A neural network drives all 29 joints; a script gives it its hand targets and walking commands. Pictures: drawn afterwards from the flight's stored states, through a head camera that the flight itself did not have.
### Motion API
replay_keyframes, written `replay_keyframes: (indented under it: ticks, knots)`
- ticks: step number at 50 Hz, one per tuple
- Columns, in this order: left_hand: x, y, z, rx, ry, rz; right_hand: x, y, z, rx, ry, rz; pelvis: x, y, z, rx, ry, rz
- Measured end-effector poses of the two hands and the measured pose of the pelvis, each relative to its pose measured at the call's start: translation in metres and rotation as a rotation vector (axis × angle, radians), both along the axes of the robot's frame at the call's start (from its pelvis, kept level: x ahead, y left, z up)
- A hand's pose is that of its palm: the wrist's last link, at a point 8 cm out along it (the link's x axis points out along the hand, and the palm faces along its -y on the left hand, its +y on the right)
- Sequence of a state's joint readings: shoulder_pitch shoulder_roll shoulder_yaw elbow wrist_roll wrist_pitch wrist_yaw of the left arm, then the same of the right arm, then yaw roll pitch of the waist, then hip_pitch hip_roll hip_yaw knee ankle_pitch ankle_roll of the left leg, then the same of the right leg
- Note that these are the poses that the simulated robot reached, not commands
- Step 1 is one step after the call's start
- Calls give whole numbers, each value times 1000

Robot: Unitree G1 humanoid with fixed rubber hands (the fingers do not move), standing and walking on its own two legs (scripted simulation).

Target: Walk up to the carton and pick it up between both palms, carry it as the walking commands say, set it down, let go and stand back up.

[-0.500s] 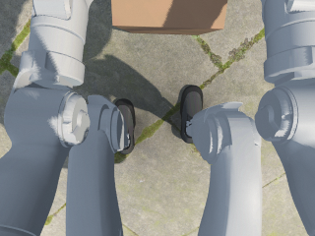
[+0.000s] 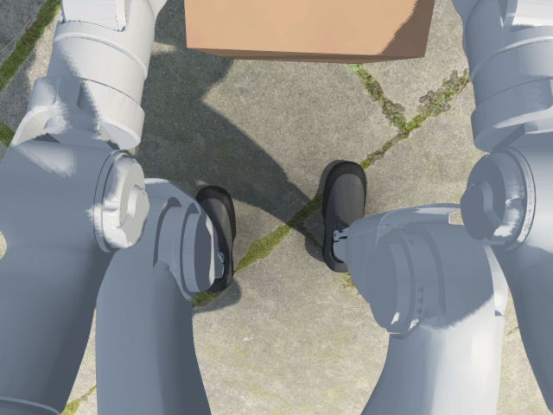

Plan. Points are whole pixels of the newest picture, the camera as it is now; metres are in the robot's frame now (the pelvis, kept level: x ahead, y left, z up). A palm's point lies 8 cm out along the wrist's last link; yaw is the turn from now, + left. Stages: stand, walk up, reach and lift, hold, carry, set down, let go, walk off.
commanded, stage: reach and lift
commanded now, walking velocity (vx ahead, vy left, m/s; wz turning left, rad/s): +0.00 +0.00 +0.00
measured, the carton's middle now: out of the picture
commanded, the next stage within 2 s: none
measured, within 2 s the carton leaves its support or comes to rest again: leaves its support in 1.64 s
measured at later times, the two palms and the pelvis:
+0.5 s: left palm out of the picture +0.56 +0.14 -0.18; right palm out of the picture +0.56 -0.17 -0.19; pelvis +0.00 +0.00 +0.00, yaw +0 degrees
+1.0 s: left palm out of the picture +0.56 +0.14 -0.19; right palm out of the picture +0.57 -0.16 -0.19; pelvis +0.00 +0.00 +0.00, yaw +0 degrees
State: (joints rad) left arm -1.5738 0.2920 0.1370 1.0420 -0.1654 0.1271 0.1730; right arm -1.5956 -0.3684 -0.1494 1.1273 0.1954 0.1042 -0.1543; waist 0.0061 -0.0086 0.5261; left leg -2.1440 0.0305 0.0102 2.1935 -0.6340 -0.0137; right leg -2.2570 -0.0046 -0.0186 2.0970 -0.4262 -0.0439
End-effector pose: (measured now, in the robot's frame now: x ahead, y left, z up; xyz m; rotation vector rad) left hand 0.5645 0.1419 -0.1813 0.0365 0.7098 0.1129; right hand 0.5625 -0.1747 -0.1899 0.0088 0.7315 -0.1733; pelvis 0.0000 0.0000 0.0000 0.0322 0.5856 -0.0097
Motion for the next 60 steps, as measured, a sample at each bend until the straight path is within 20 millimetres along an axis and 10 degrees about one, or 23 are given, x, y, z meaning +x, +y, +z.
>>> replay_keyframes:
  ticks: [60]
  knots:
    - [0,-5,-4,-89,31,-35,5,13,2,-16,4,94,2,1,-5,-4,-12,2]
